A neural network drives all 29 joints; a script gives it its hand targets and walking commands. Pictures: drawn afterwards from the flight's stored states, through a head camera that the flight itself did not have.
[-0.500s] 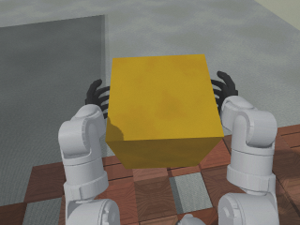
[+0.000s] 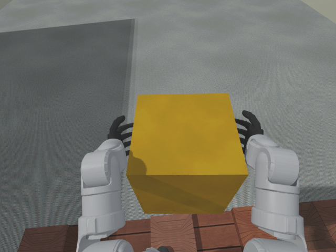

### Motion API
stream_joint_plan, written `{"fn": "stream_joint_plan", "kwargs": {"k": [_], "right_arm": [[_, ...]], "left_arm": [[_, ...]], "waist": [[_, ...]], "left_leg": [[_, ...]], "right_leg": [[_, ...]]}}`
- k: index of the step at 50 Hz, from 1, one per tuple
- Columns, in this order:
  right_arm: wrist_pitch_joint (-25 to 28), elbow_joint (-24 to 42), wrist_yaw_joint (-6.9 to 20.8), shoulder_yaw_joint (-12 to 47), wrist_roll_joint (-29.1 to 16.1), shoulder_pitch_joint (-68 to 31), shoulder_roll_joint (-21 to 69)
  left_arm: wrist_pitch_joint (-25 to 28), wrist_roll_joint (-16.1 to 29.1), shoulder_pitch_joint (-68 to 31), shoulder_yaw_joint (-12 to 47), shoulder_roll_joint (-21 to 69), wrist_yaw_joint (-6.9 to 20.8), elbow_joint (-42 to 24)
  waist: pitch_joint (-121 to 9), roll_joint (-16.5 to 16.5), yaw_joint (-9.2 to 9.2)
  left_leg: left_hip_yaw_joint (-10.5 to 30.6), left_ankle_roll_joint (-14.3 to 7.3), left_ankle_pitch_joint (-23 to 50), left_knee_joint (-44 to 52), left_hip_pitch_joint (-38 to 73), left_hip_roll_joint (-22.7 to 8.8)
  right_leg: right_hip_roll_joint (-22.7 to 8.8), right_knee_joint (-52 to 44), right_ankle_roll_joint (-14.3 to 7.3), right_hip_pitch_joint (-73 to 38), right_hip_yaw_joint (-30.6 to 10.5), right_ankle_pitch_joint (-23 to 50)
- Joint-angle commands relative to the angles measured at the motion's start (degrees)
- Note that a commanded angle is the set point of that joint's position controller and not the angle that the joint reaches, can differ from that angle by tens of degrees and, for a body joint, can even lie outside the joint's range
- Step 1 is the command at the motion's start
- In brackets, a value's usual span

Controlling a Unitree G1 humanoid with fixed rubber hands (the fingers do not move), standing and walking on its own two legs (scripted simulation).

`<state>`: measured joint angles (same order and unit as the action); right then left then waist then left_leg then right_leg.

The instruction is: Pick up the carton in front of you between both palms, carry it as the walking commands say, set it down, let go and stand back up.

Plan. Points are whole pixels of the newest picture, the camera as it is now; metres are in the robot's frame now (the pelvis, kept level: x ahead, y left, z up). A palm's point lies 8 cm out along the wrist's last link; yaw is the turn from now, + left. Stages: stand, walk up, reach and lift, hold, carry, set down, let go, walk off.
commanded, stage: carry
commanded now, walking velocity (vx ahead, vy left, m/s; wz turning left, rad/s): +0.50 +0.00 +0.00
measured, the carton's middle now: (183, 158) +0.34 +0.00 +0.03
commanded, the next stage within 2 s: none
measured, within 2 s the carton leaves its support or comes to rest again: neither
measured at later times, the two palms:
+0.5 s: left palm (146, 63) +0.65 +0.12 +0.11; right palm (240, 60) +0.66 -0.18 +0.11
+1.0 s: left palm (155, 30) +0.99 +0.12 +0.07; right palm (223, 26) +0.99 -0.18 +0.08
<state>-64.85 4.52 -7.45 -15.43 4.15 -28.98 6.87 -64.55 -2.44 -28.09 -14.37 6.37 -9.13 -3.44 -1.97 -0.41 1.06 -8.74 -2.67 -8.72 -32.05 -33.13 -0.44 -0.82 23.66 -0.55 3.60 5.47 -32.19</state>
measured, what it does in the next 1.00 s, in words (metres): goes down: right foot 0.04 m lower, then left foot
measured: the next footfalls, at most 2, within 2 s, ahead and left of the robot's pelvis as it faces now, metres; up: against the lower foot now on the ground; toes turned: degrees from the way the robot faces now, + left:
right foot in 0.48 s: +0.46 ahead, -0.11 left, -0.03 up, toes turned -5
left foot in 0.96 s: +0.82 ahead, +0.02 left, -0.04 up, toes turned +7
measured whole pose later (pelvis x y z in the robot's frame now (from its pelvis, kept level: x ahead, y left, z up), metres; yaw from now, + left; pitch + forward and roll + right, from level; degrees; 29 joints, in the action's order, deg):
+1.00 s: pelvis +0.66 -0.04 -0.05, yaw +0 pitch +3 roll +1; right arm -61.3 7.8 -7.9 -11.3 3.8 -24.7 6.5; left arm -61.7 -1.2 -24.7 -10.6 3.7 -8.3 -6.3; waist -3.8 -1.2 0.2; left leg -10.2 -6.4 -4.2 -28.1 -28.4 2.1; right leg 1.3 43.6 -2.5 3.5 4.7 -26.2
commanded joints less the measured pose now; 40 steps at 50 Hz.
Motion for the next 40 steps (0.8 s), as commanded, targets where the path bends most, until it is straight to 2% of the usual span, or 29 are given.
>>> {"fn": "stream_joint_plan", "kwargs": {"k": [1, 2, 3, 4, 5, 6, 7, 8, 10, 11, 13, 15, 17, 20, 21, 22, 23, 24, 25, 26, 27, 28, 29, 30, 31, 33, 35, 36, 40], "right_arm": [[1.3, 1.7, 5.6, 41.1, -15.5, -31.4, 50.4], [1.6, 2.1, 5.5, 41.3, -15.3, -30.8, 48.3], [1.6, 1.6, 5.5, 41.6, -15.9, -29.6, 48.6], [1.6, 3.7, 5.8, 42.5, -17.3, -30.3, 48.6], [1.8, 5.3, 6.3, 43.9, -18.8, -31.8, 49.5], [2.1, 7.1, 6.8, 45.2, -20.5, -34.0, 50.9], [2.5, 8.5, 7.2, 46.1, -21.7, -35.6, 51.7], [2.7, 9.4, 7.4, 46.8, -22.7, -36.5, 51.9], [2.8, 9.9, 7.5, 47.3, -23.6, -36.5, 50.7], [2.7, 9.9, 7.5, 47.0, -23.6, -35.9, 49.8], [1.9, 7.7, 7.1, 45.8, -22.6, -32.3, 47.8], [1.2, 5.4, 6.7, 44.3, -20.7, -29.4, 46.2], [0.5, 3.0, 6.3, 42.5, -18.6, -28.0, 44.8], [-0.4, -0.3, 5.7, 40.0, -16.0, -27.8, 43.1], [-0.6, -1.3, 5.4, 39.2, -15.2, -27.9, 42.9], [-0.7, -2.4, 5.1, 38.5, -14.6, -28.1, 43.1], [-0.7, -3.3, 4.8, 37.7, -13.6, -27.9, 43.5], [-0.8, -4.5, 4.5, 36.9, -13.2, -27.9, 42.7], [-1.2, -5.8, 4.3, 37.0, -13.4, -27.9, 43.1], [-1.1, -5.9, 4.2, 36.2, -13.3, -28.8, 44.5], [-0.8, -5.4, 4.1, 36.7, -13.3, -30.0, 46.0], [0.0, -5.1, 4.2, 37.4, -13.6, -31.8, 48.6], [1.0, -4.3, 4.4, 37.9, -14.2, -32.9, 51.3], [1.9, -3.7, 4.6, 38.5, -14.7, -33.7, 53.3], [2.9, -3.1, 4.8, 39.5, -14.9, -34.0, 54.6], [4.6, -2.0, 4.9, 41.4, -15.1, -32.8, 55.8], [5.8, -0.8, 4.8, 42.8, -15.1, -30.5, 55.4], [6.2, -0.3, 4.8, 43.3, -14.9, -29.0, 54.6], [6.3, 3.7, 4.8, 44.1, -14.8, -27.0, 50.6]], "left_arm": [[1.6, 17.3, -38.8, 41.7, 49.0, 8.3, -7.0], [1.1, 16.9, -36.0, 41.1, 48.6, 8.1, -7.0], [0.9, 16.1, -35.7, 40.9, 47.7, 7.7, -6.9], [1.1, 15.9, -35.7, 40.7, 48.2, 7.4, -6.9], [1.2, 15.4, -35.2, 40.4, 48.4, 7.1, -7.0], [1.5, 14.8, -34.7, 40.1, 48.9, 6.9, -7.4], [1.6, 14.1, -34.3, 39.8, 48.9, 6.7, -7.6], [1.9, 13.6, -34.2, 40.0, 48.7, 6.5, -8.1], [2.1, 12.9, -33.7, 40.5, 47.6, 6.1, -8.9], [2.0, 12.6, -33.2, 40.5, 46.9, 5.9, -9.2], [1.4, 11.9, -31.0, 40.0, 44.9, 5.6, -8.8], [0.6, 11.3, -29.2, 39.2, 43.2, 5.7, -7.8], [-0.2, 11.2, -28.2, 38.3, 41.9, 6.1, -6.2], [-1.1, 11.8, -29.4, 36.6, 40.8, 6.7, -3.4], [-1.3, 12.1, -30.1, 36.1, 40.8, 6.8, -2.4], [-1.3, 12.4, -30.1, 35.3, 40.9, 6.9, -1.1], [-1.2, 12.3, -29.3, 34.4, 40.6, 6.9, 0.2], [-1.1, 11.7, -28.2, 33.7, 40.3, 6.9, 2.1], [-1.0, 11.5, -28.3, 32.5, 38.6, 6.5, 4.1], [-0.5, 12.4, -31.3, 32.9, 39.7, 6.1, 3.7], [0.1, 13.0, -30.5, 33.3, 42.8, 6.3, 3.7], [1.0, 14.1, -33.3, 34.6, 46.3, 6.9, 2.0], [1.8, 15.6, -36.4, 36.2, 49.5, 7.5, 0.1], [2.9, 17.0, -39.5, 37.9, 52.0, 8.0, -1.5], [3.9, 17.8, -40.8, 38.9, 53.5, 8.4, -2.6], [5.5, 18.1, -39.6, 40.3, 54.5, 8.9, -3.9], [6.3, 17.7, -36.0, 41.0, 53.7, 9.1, -4.1], [6.6, 17.4, -33.9, 41.4, 53.1, 9.1, -4.1], [6.7, 16.7, -31.0, 42.7, 49.7, 8.7, -6.5]], "waist": [[-30.4, -2.5, -5.82], [-34.6, 11.7, -6.35], [-32.9, 15.3, -6.27], [-31.4, 12.1, -5.90], [-29.8, 6.4, -5.83], [-27.9, 3.7, -5.35], [-27.0, 4.0, -4.41], [-26.5, 5.3, -4.19], [-25.4, 7.0, -4.32], [-25.1, 7.7, -4.18], [-24.3, 8.5, -4.61], [-21.8, 6.7, -4.85], [-18.8, 5.9, -4.82], [-14.6, 6.8, -4.61], [-14.0, 7.0, -3.83], [-15.1, 5.9, -1.63], [-18.3, 2.2, 0.34], [-21.2, -3.6, 1.78], [-21.7, -13.6, -0.59], [-23.9, -19.2, 1.82], [-22.6, -15.8, 1.88], [-21.4, -9.4, 1.35], [-20.8, -5.1, 0.95], [-21.4, -4.4, 0.69], [-22.1, -5.1, 0.14], [-22.4, -7.3, -0.01], [-23.5, -7.4, 0.79], [-23.8, -6.4, 1.32], [-20.2, -5.4, 2.39]], "left_leg": [[4.6, -4.1, -4.1, 3.3, 40.0, -0.8], [34.5, -12.1, -5.6, 5.9, 52.5, -17.4], [43.1, -15.3, 4.1, 9.2, 53.9, -19.7], [38.4, -15.4, 12.8, 6.4, 53.0, -19.4], [33.3, -13.9, 19.2, 5.4, 49.6, -18.6], [29.7, -12.2, 18.9, 6.4, 45.3, -17.7], [26.1, -10.6, 15.3, 7.8, 41.5, -16.2], [23.3, -9.9, 14.4, 8.7, 39.2, -15.1], [18.7, -10.1, 14.5, 9.8, 36.0, -14.0], [16.9, -10.1, 15.2, 9.9, 35.5, -13.4], [15.8, -9.5, 17.1, 9.0, 37.4, -13.5], [12.9, -8.1, 14.7, 9.1, 35.8, -11.9], [10.6, -6.9, 12.5, 9.0, 32.7, -10.9], [9.7, -5.3, 10.3, 7.0, 31.2, -11.2], [9.2, -4.3, 12.0, 4.7, 31.2, -11.1], [7.0, -2.9, 15.2, -1.1, 29.4, -10.0], [4.4, -1.4, 13.1, -12.0, 25.0, -7.1], [1.4, 0.4, 0.1, -24.1, 16.2, -3.8], [2.1, 1.8, -20.8, -35.1, 3.9, 1.0], [6.0, 2.3, -23.7, -44.7, -10.2, 4.5], [8.4, 1.3, -22.1, -47.7, -13.6, 1.3], [9.0, 1.2, -18.6, -46.9, -12.9, -0.5], [8.9, 1.2, -16.1, -44.5, -12.1, -1.7], [9.1, 1.3, -13.6, -41.5, -10.1, -2.8], [8.9, 1.7, -12.0, -38.8, -8.2, -3.3], [7.1, 2.4, -11.1, -32.2, -7.5, -2.7], [5.7, 2.2, -9.0, -31.6, -11.5, -2.4], [5.5, 2.2, -4.5, -30.2, -15.0, -2.8], [3.7, 1.4, 3.8, -16.1, -13.1, -2.0]], "right_leg": [[-5.9, 24.7, -1.5, 9.6, 1.5, 44.5], [1.6, 40.5, 0.4, 27.6, -1.3, 18.9], [4.7, 50.0, -0.2, 37.3, -5.7, 3.1], [1.9, 53.8, -1.4, 40.7, -7.7, 3.1], [-0.3, 51.4, -1.5, 41.1, -8.1, 4.9], [-1.8, 47.3, -1.4, 40.2, -8.2, 7.3], [-2.6, 42.4, -1.2, 38.0, -7.8, 7.8], [-2.0, 38.8, -1.0, 36.1, -6.3, 9.0], [-1.1, 31.4, -0.1, 34.0, -3.9, 10.0], [-1.4, 28.0, 0.3, 33.0, -3.7, 13.5], [-2.5, 23.5, 0.2, 34.5, -4.3, 22.1], [-2.4, 15.7, 0.0, 32.5, -3.6, 28.3], [-1.7, 9.2, -0.4, 28.6, -1.9, 32.4], [-1.9, 5.1, -1.7, 25.7, -0.8, 35.7], [-2.0, 3.7, -2.2, 23.5, 0.0, 35.3], [-1.4, 0.5, -2.6, 16.7, 1.6, 35.7], [-0.9, -0.3, -2.3, 6.0, 2.4, 34.2], [-5.0, 2.7, -0.9, -4.4, -2.1, 32.7], [-17.5, 5.5, -3.2, -11.0, -22.2, 44.0], [-21.3, 0.9, -10.8, -20.0, -35.9, 33.0], [-20.9, -2.3, -11.8, -17.1, -37.4, 24.7], [-19.0, -2.6, -10.9, -13.0, -32.9, 26.1], [-17.7, -2.4, -9.8, -9.9, -28.3, 30.0], [-16.9, -2.5, -9.1, -7.4, -24.8, 31.9], [-16.1, -3.7, -8.3, -5.9, -21.9, 31.5], [-15.1, -5.5, -8.4, -6.1, -17.5, 34.1], [-14.2, -2.6, -9.2, -11.1, -14.8, 43.7], [-13.0, -0.8, -8.8, -14.7, -13.2, 47.3], [-10.9, -1.3, -9.9, -12.6, -11.1, 50.6]]}}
